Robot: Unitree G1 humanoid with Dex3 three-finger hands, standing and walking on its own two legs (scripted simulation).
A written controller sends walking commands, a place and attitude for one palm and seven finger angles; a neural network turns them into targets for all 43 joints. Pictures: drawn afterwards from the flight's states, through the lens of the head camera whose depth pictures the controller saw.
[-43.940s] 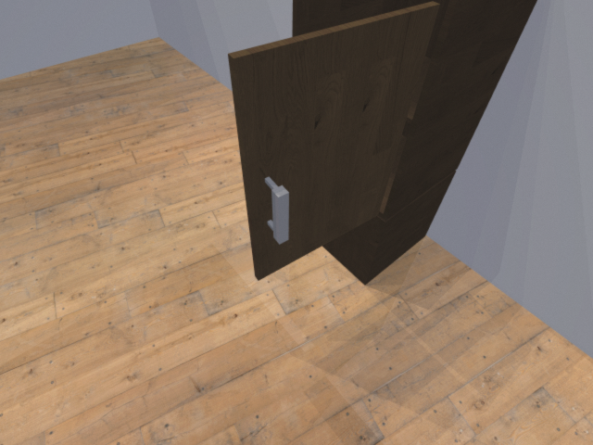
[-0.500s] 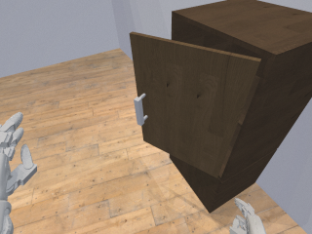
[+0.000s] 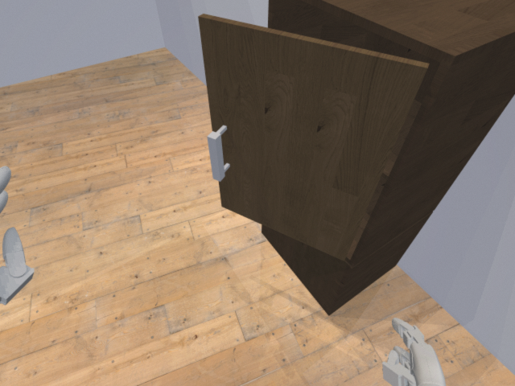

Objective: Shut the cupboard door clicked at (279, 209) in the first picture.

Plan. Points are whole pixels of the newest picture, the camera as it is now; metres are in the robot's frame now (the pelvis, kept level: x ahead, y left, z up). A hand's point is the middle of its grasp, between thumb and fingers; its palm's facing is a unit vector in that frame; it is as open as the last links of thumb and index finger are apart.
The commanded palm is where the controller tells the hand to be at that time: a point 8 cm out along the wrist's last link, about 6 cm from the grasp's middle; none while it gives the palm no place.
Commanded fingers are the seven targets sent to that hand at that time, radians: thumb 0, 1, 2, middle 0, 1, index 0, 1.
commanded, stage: step back with the hand held close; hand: left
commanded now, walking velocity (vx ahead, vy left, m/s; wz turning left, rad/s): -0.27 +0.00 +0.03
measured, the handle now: (221, 153) +0.67 +0.14 -0.07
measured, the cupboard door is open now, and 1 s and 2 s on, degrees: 28 28 28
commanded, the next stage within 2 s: stop stepping back and stand still in 0.88 s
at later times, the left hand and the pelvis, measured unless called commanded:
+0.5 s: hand out of the picture +0.12 +0.26 +0.17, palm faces +0.50 -0.75 -0.43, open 7.4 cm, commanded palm +0.05 +0.30 +0.18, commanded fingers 0.00 0.90 0.90 -0.20 -0.30 -0.20 -0.30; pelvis -0.07 -0.01 -0.02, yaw +4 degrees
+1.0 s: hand out of the picture +0.03 +0.25 +0.19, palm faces +0.41 -0.83 -0.38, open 7.4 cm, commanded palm -0.04 +0.30 +0.18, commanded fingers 0.00 0.90 0.90 -0.20 -0.30 -0.20 -0.30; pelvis -0.17 -0.01 -0.01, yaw +2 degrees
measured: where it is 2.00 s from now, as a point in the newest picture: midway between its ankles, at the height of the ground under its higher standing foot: outside the picture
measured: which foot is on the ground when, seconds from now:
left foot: down 0.00-1.00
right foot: down 0.00-0.58, up 0.60-0.80, down 0.82-1.00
